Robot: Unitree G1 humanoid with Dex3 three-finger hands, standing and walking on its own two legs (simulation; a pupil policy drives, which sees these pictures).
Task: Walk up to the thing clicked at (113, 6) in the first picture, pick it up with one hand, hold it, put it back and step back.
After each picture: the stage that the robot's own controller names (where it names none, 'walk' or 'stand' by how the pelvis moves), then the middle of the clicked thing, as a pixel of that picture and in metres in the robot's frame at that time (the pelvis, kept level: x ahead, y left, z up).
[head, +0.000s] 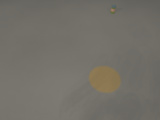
stand; (113, 9) +2.20 -0.49 -0.72
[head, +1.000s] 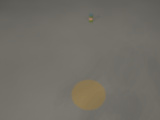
walk; (90, 18) +2.10 -0.01 -0.70
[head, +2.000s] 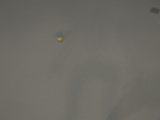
walk; (59, 37) +1.48 +0.32 -0.72
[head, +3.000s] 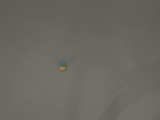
walk; (62, 65) +0.99 +0.24 -0.71
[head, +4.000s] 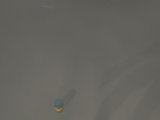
walk; (58, 106) +0.60 +0.16 -0.69
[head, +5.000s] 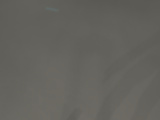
stand; out of the picture +0.39 +0.13 -0.70
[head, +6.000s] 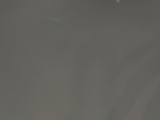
stand; out of the picture +0.35 +0.13 -0.72
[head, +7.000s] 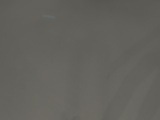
stand; out of the picture +0.36 +0.15 -0.72
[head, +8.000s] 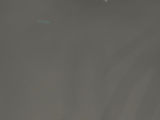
stand; out of the picture +0.32 +0.16 -0.72
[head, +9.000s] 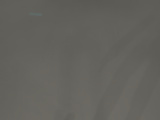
stand; out of the picture +0.34 +0.19 -0.72
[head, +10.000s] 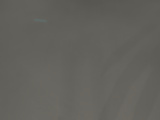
stand; out of the picture +0.33 +0.17 -0.73
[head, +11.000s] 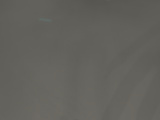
stand; out of the picture +0.34 +0.16 -0.73
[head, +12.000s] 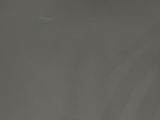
stand; out of the picture +0.34 +0.16 -0.73
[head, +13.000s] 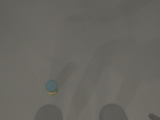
go down; (52, 88) +0.41 +0.14 -0.48
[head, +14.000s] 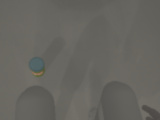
go down; (37, 67) +0.45 +0.16 -0.33
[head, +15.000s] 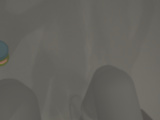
close in; out of the picture +0.44 +0.20 -0.24
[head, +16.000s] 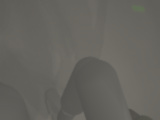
close; out of the picture +0.44 +0.22 -0.23
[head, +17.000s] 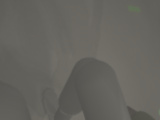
lift; out of the picture +0.42 +0.22 -0.23
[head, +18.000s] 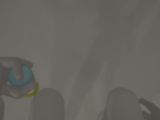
lift; (24, 82) +0.33 +0.20 -0.07
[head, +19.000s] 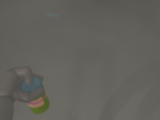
hold; (35, 95) +0.32 +0.16 +0.02
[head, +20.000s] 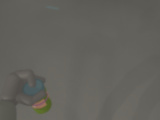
hold; (38, 96) +0.32 +0.16 -0.01
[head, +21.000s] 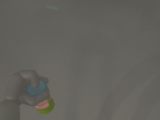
hold; (41, 97) +0.32 +0.15 -0.01
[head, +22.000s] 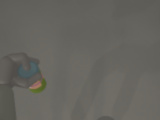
crouch; (33, 78) +0.38 +0.16 -0.07
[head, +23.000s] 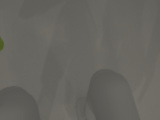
lower; out of the picture +0.49 +0.22 -0.14
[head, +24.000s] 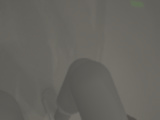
lower; out of the picture +0.45 +0.25 -0.24
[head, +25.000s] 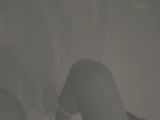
lower; out of the picture +0.44 +0.25 -0.24
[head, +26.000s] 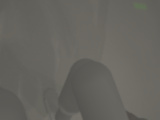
lower; out of the picture +0.45 +0.25 -0.25
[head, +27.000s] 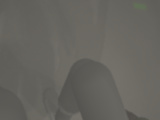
lower; out of the picture +0.45 +0.25 -0.24
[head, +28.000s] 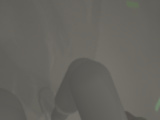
open; out of the picture +0.44 +0.24 -0.24
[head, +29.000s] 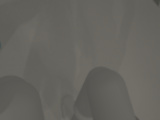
stand; out of the picture +0.43 +0.22 -0.26
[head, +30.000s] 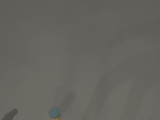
stand; (55, 114) +0.39 +0.15 -0.60
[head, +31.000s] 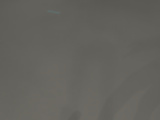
stand; out of the picture +0.39 +0.15 -0.66
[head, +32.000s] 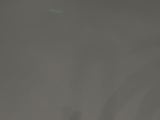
stand; out of the picture +0.38 +0.15 -0.67
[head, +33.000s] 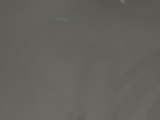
stand; out of the picture +0.40 +0.14 -0.72
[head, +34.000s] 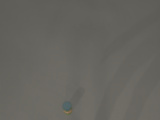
walk; (67, 108) +0.46 +0.11 -0.70
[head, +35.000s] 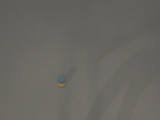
walk; (61, 81) +0.68 +0.12 -0.70
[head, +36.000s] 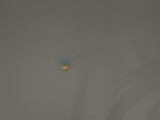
stand; (64, 65) +0.98 +0.24 -0.70
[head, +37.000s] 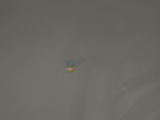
stand; (70, 66) +1.01 +0.13 -0.72
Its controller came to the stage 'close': yes
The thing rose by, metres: 0.71
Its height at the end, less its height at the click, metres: +0.00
